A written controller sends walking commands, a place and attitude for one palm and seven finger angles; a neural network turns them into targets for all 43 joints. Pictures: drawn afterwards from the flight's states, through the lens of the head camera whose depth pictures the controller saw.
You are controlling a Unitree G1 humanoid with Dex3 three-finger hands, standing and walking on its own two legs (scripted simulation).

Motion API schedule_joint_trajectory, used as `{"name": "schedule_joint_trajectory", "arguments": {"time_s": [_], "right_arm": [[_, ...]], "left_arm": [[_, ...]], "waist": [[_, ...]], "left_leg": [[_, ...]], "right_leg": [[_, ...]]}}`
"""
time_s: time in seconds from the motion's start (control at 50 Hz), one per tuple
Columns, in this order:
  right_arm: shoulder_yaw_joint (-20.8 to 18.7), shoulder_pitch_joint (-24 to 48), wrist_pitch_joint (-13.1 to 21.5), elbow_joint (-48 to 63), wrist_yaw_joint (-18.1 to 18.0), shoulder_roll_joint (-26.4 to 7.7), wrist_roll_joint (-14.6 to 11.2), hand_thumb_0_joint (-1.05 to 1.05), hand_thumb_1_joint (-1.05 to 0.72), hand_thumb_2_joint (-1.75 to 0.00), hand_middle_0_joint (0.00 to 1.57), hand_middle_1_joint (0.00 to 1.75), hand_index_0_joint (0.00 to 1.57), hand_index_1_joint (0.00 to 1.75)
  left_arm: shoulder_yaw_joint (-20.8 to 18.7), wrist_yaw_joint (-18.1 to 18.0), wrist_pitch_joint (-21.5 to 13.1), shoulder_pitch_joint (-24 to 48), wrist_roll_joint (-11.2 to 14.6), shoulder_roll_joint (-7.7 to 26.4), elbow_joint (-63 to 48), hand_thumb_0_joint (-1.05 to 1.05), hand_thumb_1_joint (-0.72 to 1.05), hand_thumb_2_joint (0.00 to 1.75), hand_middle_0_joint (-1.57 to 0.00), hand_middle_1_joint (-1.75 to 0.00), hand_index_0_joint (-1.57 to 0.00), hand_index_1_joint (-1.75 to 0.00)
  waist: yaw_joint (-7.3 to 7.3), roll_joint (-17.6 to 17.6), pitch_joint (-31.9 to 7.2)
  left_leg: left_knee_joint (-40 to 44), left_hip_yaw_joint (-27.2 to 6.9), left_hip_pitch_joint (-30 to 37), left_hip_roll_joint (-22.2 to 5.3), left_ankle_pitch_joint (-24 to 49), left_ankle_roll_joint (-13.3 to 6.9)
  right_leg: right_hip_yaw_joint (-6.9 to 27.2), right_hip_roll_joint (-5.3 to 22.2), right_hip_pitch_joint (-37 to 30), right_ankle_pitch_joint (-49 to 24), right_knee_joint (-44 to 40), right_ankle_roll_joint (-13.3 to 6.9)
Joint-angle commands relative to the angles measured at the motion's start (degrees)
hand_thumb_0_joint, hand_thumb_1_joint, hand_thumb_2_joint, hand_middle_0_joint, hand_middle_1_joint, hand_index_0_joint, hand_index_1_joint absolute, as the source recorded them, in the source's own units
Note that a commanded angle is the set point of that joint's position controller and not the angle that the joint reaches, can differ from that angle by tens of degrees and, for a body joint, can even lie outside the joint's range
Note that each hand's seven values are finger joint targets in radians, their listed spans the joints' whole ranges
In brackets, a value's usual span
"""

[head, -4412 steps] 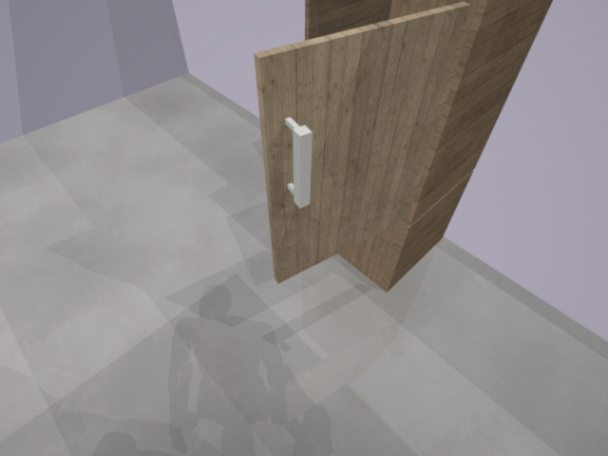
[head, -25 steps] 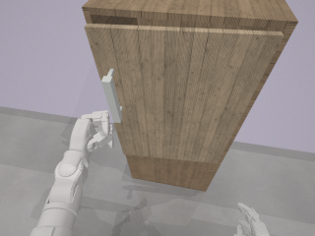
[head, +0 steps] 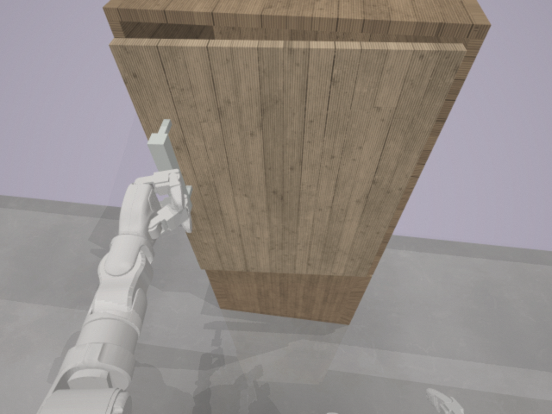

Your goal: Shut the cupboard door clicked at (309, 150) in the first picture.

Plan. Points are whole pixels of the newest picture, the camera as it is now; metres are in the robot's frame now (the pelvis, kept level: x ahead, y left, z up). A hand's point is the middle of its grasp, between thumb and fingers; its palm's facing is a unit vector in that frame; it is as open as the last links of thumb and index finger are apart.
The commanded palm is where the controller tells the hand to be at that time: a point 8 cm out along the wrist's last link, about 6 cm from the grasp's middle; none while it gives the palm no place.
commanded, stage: bring the fist close to the handle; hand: left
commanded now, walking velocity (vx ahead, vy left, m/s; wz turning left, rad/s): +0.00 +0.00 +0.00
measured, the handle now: (175, 169) +0.47 +0.17 +0.08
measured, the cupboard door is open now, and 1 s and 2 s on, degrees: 4 0 0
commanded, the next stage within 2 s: push the door shut along its arc in 0.12 s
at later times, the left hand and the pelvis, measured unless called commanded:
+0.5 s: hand (185, 200) +0.40 +0.15 +0.09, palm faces -0.10 -0.99 -0.03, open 3.1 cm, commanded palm +0.39 +0.19 +0.09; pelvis -0.01 +0.01 +0.00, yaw +1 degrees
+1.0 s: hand (185, 189) +0.42 +0.15 +0.09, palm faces -0.20 -0.98 -0.03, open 3.3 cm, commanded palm +0.46 +0.17 +0.09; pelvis -0.04 +0.02 -0.02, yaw +3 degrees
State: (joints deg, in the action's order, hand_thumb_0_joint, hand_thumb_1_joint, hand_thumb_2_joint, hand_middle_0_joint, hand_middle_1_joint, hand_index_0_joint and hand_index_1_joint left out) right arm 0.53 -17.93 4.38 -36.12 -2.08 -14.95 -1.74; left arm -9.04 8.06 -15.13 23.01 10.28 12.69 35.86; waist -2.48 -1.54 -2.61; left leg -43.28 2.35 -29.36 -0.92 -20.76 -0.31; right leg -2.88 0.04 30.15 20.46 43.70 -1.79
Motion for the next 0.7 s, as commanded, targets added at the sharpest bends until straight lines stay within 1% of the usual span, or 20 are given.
{"name": "schedule_joint_trajectory", "arguments": {"time_s": [0.0,0.08,0.1,0.14,0.16,0.2,0.22,0.3,0.34,0.36,0.38,0.4,0.46,0.48,0.5,0.54,0.56,0.6,0.64,0.68], "right_arm": [[-2.64,1.78,2.6,7.24,-0.81,-6.78,-0.45,0.0,-0.9,-0.9,0.2,0.3,0.2,0.3],[-2.69,1.83,2.7,6.77,-1.02,-7.08,-0.61,0.0,-0.9,-0.9,0.2,0.3,0.2,0.3],[-2.65,1.72,2.59,6.62,-1.1,-7.29,-0.53,0.0,-0.9,-0.9,0.2,0.3,0.2,0.3],[-2.63,1.74,2.29,6.67,-1.41,-7.51,-0.49,0.0,-0.9,-0.9,0.2,0.3,0.2,0.3],[-2.3,2.19,2.34,6.73,-1.29,-7.15,-0.59,0.0,-0.9,-0.9,0.2,0.3,0.2,0.3],[-2.51,1.93,2.31,6.64,-1.29,-7.23,-0.42,0.0,-0.9,-0.9,0.2,0.3,0.2,0.3],[-2.48,2.16,2.38,7.0,-1.22,-7.04,-0.46,0.0,-0.9,-0.9,0.2,0.3,0.2,0.3],[-2.31,1.45,2.29,6.08,-1.35,-7.32,-0.56,0.0,-0.9,-0.9,0.2,0.3,0.2,0.3],[-2.31,0.88,1.99,5.88,-1.62,-7.85,-0.54,0.0,-0.9,-0.9,0.2,0.3,0.2,0.3],[-2.15,1.08,2.04,5.78,-1.58,-7.64,-0.63,0.0,-0.9,-0.9,0.2,0.3,0.2,0.3],[-2.22,1.06,2.08,5.75,-1.53,-7.49,-0.63,0.0,-0.9,-0.9,0.2,0.3,0.2,0.3],[-2.21,0.59,2.13,5.4,-1.51,-7.67,-0.56,0.0,-0.9,-0.9,0.2,0.3,0.2,0.3],[-2.21,-0.41,2.03,5.1,-1.6,-8.13,-0.48,0.0,-0.9,-0.9,0.2,0.3,0.2,0.3],[-2.18,-0.37,2.16,5.09,-1.45,-7.86,-0.49,0.0,-0.9,-0.9,0.2,0.3,0.2,0.3],[-2.15,-0.49,2.21,4.67,-1.42,-7.82,-0.56,0.0,-0.9,-0.9,0.2,0.3,0.2,0.3],[-2.22,-1.57,2.01,3.95,-1.75,-8.65,-0.43,0.0,-0.9,-0.9,0.2,0.3,0.2,0.3],[-2.12,-1.63,2.08,3.79,-1.67,-8.76,-0.4,0.0,-0.9,-0.9,0.2,0.3,0.2,0.3],[-2.19,-2.07,2.43,3.75,-1.41,-8.52,-0.46,0.0,-0.9,-0.9,0.2,0.3,0.2,0.3],[-2.36,-3.37,2.39,3.3,-1.5,-9.32,-0.18,0.0,-0.9,-0.9,0.2,0.3,0.2,0.3],[-2.45,-3.79,2.49,2.81,-1.26,-9.1,-0.19,0.0,-0.9,-0.9,0.2,0.3,0.2,0.3]], "left_arm": [[-0.85,0.71,-5.32,21.0,1.3,7.45,-13.97,0.0,0.9,0.9,-1.3,-1.5,-1.3,-1.5],[-1.04,0.84,-4.96,21.92,1.39,7.84,-11.65,0.0,0.9,0.9,-1.3,-1.5,-1.3,-1.5],[-1.96,0.73,-4.89,22.23,1.41,8.89,-10.83,0.0,0.9,0.9,-1.3,-1.5,-1.3,-1.5],[-3.57,0.41,-4.9,22.73,1.19,11.12,-10.08,0.0,0.9,0.9,-1.3,-1.5,-1.3,-1.5],[-2.24,0.47,-4.86,24.21,1.16,9.68,-9.87,0.0,0.9,0.9,-1.3,-1.5,-1.3,-1.5],[-3.28,0.38,-5.36,24.72,1.08,10.62,-10.04,0.0,0.9,0.9,-1.3,-1.5,-1.3,-1.5],[-2.15,0.67,-5.6,24.11,0.86,9.52,-10.47,0.0,0.9,0.9,-1.3,-1.5,-1.3,-1.5],[-0.69,1.89,-5.62,30.26,0.59,9.18,-6.28,0.0,0.9,0.9,-1.3,-1.5,-1.3,-1.5],[-1.91,2.51,-5.44,31.55,0.59,11.17,-2.79,0.0,0.9,0.9,-1.3,-1.5,-1.3,-1.5],[-0.42,3.0,-5.77,35.44,0.65,10.03,-3.64,0.0,0.9,0.9,-1.3,-1.5,-1.3,-1.5],[-0.14,3.37,-5.73,35.46,0.72,9.2,-2.27,0.0,0.9,0.9,-1.3,-1.5,-1.3,-1.5],[-0.07,3.58,-5.83,37.56,0.84,9.4,-1.55,0.0,0.9,0.9,-1.3,-1.5,-1.3,-1.5],[-1.53,4.51,-6.45,39.54,0.76,11.83,0.38,0.0,0.9,0.9,-1.3,-1.5,-1.3,-1.5],[0.18,4.97,-6.63,40.77,0.75,9.73,0.81,0.0,0.9,0.9,-1.3,-1.5,-1.3,-1.5],[1.57,5.46,-6.66,42.91,1.03,8.22,2.49,0.0,0.9,0.9,-1.3,-1.5,-1.3,-1.5],[-1.6,5.67,-7.07,45.5,0.93,12.47,6.23,0.0,0.9,0.9,-1.3,-1.5,-1.3,-1.5],[-1.47,5.87,-7.34,47.8,0.81,12.86,6.19,0.0,0.9,0.9,-1.3,-1.5,-1.3,-1.5],[0.97,6.73,-7.57,48.9,0.72,9.85,7.43,0.0,0.9,0.9,-1.3,-1.5,-1.3,-1.5],[-1.46,7.18,-8.02,49.57,0.57,13.15,9.19,0.0,0.9,0.9,-1.3,-1.5,-1.3,-1.5],[1.09,8.14,-8.32,53.09,0.44,10.6,9.23,0.0,0.9,0.9,-1.3,-1.5,-1.3,-1.5]], "waist": [[-0.36,2.76,-18.4],[-0.41,2.52,-16.85],[-0.31,4.01,-16.69],[-0.08,3.42,-16.8],[-0.34,2.38,-16.3],[-0.04,3.61,-18.15],[0.09,1.58,-18.96],[-1.73,2.28,-16.5],[-1.88,3.22,-16.38],[-2.7,2.02,-17.14],[-2.25,0.71,-17.41],[-2.88,1.83,-18.13],[-2.68,1.73,-20.61],[-3.08,0.5,-20.78],[-4.03,1.63,-19.33],[-4.11,2.57,-18.02],[-4.42,1.9,-19.3],[-4.81,0.22,-20.77],[-4.53,0.87,-21.86],[-5.77,-0.57,-22.39]], "left_leg": [[4.69,-0.94,6.32,1.45,11.52,-1.12],[4.99,-1.25,5.81,1.57,8.56,-1.09],[5.09,-1.41,5.26,1.53,8.13,-1.12],[4.96,-1.32,5.15,1.57,8.13,-1.21],[5.23,-1.38,4.99,1.61,7.77,-1.13],[5.18,-1.61,5.36,1.49,8.41,-1.06],[5.04,-1.46,6.17,1.52,9.2,-1.02],[4.64,-2.18,5.66,1.36,8.01,-0.91],[4.26,-2.17,5.01,1.46,7.59,-1.1],[4.36,-2.48,5.71,1.4,7.36,-1.01],[4.08,-2.51,5.99,1.48,7.68,-0.88],[3.88,-2.88,6.12,1.45,7.3,-0.91],[3.31,-3.19,6.11,1.44,9.73,-0.89],[3.13,-3.28,6.82,1.46,9.7,-0.78],[2.93,-3.44,6.4,1.4,8.36,-0.85],[2.7,-3.62,4.24,1.46,6.46,-1.01],[2.71,-3.99,4.51,1.35,6.21,-0.91],[2.27,-4.14,5.67,1.38,6.59,-0.79],[1.7,-4.44,4.72,1.44,7.41,-0.86],[1.31,-4.9,5.96,1.13,7.7,-0.66]], "right_leg": [[2.77,0.03,-9.98,-18.23,-6.17,1.2],[2.87,0.1,-8.24,-14.19,-6.91,1.24],[2.92,0.14,-8.48,-13.53,-7.07,1.25],[3.18,0.29,-9.03,-13.15,-7.05,1.24],[3.18,0.36,-8.4,-13.01,-7.04,1.23],[2.98,0.17,-9.16,-13.6,-6.51,1.14],[2.9,0.04,-8.96,-14.57,-6.07,0.95],[2.25,-0.17,-5.85,-13.52,-5.69,0.99],[2.53,-0.1,-5.9,-12.82,-5.77,1.0],[2.37,-0.04,-4.81,-12.64,-5.48,0.97],[2.25,-0.21,-4.32,-12.85,-5.15,0.73],[2.08,-0.26,-3.83,-12.35,-4.99,0.8],[2.03,-0.22,-4.83,-14.88,-3.79,0.59],[1.85,-0.32,-3.47,-14.62,-3.61,0.54],[1.66,-0.47,-1.77,-13.23,-3.88,0.66],[1.74,-0.51,-0.99,-10.71,-3.86,0.58],[1.8,-0.47,-0.49,-10.43,-3.44,0.58],[1.61,-0.6,0.85,-10.4,-3.0,0.39],[1.46,-0.71,0.55,-10.72,-2.26,0.2],[1.23,-0.74,3.02,-10.54,-1.83,0.3]]}}
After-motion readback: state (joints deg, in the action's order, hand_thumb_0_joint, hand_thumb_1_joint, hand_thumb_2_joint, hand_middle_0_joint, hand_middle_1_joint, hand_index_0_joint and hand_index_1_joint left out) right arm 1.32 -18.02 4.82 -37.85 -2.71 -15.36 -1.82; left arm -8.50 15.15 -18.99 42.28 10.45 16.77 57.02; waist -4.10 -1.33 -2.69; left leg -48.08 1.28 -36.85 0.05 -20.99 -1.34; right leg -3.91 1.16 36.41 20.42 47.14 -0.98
